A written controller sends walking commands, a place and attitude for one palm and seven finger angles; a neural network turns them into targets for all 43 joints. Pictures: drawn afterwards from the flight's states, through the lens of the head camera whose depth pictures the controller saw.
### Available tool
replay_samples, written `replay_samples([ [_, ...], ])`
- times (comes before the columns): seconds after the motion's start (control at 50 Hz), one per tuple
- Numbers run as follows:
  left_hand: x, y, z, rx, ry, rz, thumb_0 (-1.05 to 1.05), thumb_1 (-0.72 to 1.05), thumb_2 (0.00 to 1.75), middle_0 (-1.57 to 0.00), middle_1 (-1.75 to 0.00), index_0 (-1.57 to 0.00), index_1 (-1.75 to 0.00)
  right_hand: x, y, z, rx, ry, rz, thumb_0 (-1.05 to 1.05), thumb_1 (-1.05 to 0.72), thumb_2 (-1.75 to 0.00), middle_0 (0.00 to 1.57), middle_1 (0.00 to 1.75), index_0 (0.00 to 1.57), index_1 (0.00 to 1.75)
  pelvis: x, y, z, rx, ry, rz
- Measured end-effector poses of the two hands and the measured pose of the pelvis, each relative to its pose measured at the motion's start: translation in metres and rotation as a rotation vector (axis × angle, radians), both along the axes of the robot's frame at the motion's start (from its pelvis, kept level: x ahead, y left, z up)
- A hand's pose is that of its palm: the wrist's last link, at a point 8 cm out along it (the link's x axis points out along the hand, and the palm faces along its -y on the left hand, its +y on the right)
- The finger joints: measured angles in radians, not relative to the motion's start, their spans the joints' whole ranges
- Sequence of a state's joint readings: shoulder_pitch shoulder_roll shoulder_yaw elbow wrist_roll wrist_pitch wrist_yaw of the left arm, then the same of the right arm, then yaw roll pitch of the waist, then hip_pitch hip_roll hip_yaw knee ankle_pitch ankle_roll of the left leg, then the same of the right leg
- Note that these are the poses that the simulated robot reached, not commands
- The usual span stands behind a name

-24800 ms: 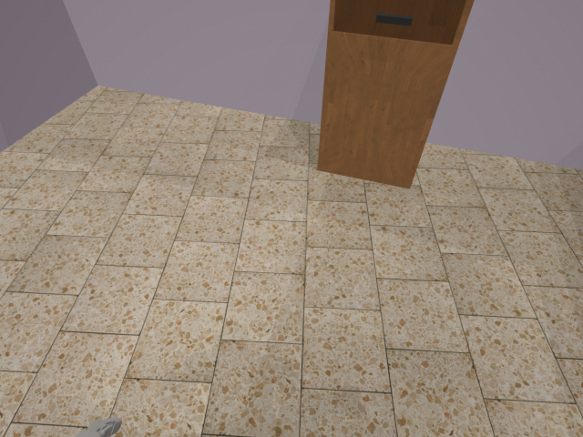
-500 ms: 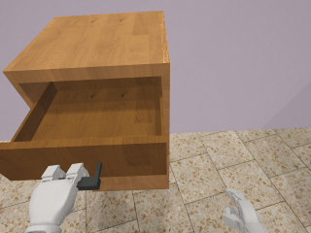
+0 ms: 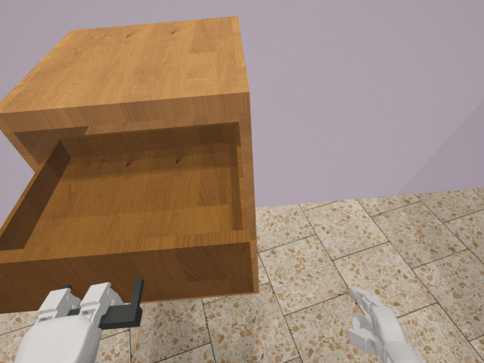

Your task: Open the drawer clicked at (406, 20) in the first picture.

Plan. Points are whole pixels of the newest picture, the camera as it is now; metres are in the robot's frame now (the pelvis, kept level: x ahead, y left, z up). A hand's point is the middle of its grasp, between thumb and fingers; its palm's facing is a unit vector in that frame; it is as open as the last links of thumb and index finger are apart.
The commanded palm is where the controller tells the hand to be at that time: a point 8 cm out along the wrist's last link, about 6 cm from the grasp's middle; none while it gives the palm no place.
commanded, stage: pull the drawer open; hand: left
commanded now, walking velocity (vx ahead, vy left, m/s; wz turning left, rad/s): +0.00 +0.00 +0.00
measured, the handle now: (97, 303) +0.19 +0.24 +0.06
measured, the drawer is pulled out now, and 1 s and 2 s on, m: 0.30 0.30 0.29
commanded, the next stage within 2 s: open the thumb to release the handle in 0.08 s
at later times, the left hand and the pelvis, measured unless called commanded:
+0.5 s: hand (92, 339) +0.14 +0.23 +0.04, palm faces +0.08 -0.09 -0.99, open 8.4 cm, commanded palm +0.10 +0.24 +0.10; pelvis +0.00 +0.00 +0.00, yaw +2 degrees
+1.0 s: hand (92, 341) +0.14 +0.23 +0.04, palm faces +0.06 -0.09 -0.99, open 13.8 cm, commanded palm +0.12 +0.24 +0.09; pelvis -0.01 -0.01 +0.01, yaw +3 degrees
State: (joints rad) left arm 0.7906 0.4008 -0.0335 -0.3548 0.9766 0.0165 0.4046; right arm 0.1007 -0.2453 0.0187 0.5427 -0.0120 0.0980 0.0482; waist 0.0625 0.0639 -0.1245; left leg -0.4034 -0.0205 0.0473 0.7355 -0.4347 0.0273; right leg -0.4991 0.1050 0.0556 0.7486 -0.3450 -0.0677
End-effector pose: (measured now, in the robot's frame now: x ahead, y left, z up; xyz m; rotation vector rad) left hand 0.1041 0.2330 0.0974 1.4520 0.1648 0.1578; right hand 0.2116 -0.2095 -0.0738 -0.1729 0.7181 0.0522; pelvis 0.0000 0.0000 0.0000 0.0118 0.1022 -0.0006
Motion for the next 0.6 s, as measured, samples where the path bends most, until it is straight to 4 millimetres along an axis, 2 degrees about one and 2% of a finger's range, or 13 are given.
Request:
replay_samples([
  [0.2,0.0,0.001,0.0,0.003,-0.006,-0.016,0.03,0.69,0.75,-0.29,-1.31,-0.35,-1.26,0.004,0.001,-0.006,-0.027,0.032,0.009,0.01,-0.9,-0.9,0.2,0.3,0.2,0.3,0.005,0.006,-0.002,-0.005,0.016,0.007],
  [0.34,0.01,0.001,-0.003,0.019,-0.078,0.012,0.02,0.63,0.77,-0.37,-1.33,-0.38,-1.29,0.009,0.015,-0.02,-0.03,0.065,0.038,0.01,-0.9,-0.9,0.2,0.3,0.2,0.3,0.001,0.007,-0.004,-0.004,0.018,0.038],
  [0.46,0.014,-0.002,-0.001,0.018,-0.08,0.059,0.01,0.4,0.69,-0.4,-1.31,-0.38,-1.29,0.012,0.031,-0.018,0.017,0.049,0.056,0.01,-0.9,-0.9,0.2,0.3,0.2,0.3,-0.001,0.003,-0.002,0.003,-0.006,0.042],
  [0.6,0.014,-0.002,0.001,0.012,-0.045,0.065,0.0,0.0,0.52,-0.39,-1.28,-0.35,-1.25,0.015,0.035,-0.002,0.025,0.003,0.078,0.01,-0.9,-0.9,0.2,0.3,0.2,0.3,-0.004,-0.005,0.004,0.008,-0.041,0.04],
])
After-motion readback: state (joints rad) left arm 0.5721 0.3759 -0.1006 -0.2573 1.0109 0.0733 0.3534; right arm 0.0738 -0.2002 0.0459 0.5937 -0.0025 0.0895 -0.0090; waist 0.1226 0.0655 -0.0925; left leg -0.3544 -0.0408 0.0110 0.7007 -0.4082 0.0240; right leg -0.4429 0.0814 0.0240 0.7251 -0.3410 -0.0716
